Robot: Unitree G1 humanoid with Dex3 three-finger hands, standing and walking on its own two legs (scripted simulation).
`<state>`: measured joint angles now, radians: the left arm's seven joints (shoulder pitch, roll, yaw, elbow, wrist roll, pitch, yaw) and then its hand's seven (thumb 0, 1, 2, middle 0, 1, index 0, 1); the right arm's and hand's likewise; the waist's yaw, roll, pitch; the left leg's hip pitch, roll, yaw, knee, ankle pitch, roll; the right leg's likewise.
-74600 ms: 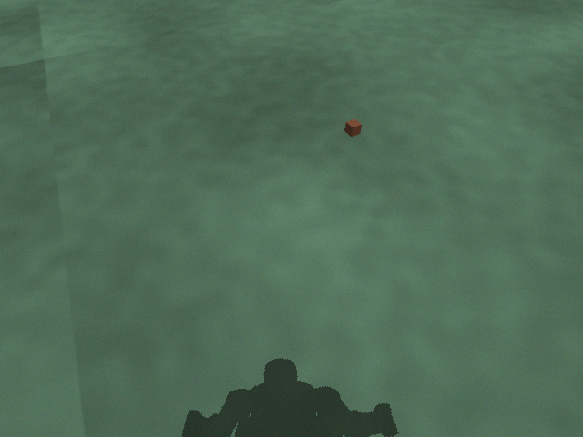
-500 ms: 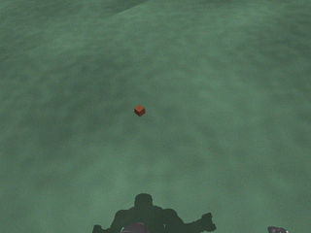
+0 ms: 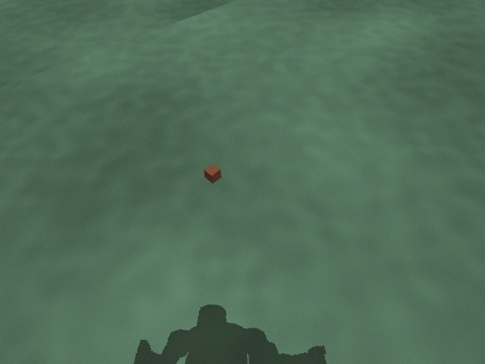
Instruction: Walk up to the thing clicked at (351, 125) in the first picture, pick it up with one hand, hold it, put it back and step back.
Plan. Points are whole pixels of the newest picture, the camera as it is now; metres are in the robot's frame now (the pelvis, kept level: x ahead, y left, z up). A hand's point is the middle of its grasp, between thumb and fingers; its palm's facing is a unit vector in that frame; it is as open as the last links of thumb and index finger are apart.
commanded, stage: step back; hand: left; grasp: from above
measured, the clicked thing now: (212, 173) +1.14 +0.17 -0.73
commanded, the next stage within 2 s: stand in 0.44 s
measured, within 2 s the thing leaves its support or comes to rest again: neither
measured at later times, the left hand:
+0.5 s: hand out of the picture +0.14 +0.30 -0.15, palm faces +0.03 -0.94 -0.35, open 7.4 cm
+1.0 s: hand out of the picture +0.10 +0.28 -0.14, palm faces -0.02 -0.94 -0.34, open 7.4 cm
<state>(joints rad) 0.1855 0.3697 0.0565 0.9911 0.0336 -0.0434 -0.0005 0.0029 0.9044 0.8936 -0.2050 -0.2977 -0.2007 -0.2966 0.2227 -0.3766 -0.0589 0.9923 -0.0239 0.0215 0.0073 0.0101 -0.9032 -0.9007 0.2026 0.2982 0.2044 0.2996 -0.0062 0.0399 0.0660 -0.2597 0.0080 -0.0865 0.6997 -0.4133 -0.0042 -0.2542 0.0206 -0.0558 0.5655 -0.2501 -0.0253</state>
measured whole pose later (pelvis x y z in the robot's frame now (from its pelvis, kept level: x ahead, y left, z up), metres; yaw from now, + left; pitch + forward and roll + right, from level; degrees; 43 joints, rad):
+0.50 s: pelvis +0.05 +0.04 +0.01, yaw +1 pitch -2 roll +0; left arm 0.09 0.38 0.02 1.06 0.00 -0.01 0.00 0.00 0.90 0.89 -0.20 -0.30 -0.20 -0.30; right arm 0.08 -0.32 -0.02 1.07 -0.01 -0.01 0.00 0.01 -0.90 -0.90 0.20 0.30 0.20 0.30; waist 0.02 -0.02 0.08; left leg -0.23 0.02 0.00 0.54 -0.28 0.00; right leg -0.17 -0.04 -0.02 0.51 -0.30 0.03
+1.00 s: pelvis +0.03 +0.02 +0.02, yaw +1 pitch -3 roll +0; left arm 0.11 0.36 -0.01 1.14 0.01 -0.01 -0.01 0.00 0.90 0.89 -0.21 -0.30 -0.20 -0.30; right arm 0.08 -0.35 -0.01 1.14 -0.01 0.00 0.02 0.01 -0.90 -0.90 0.20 0.30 0.20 0.30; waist 0.00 0.00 0.06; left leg -0.14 0.03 0.00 0.33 -0.14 -0.02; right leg -0.09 -0.03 -0.02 0.33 -0.19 0.02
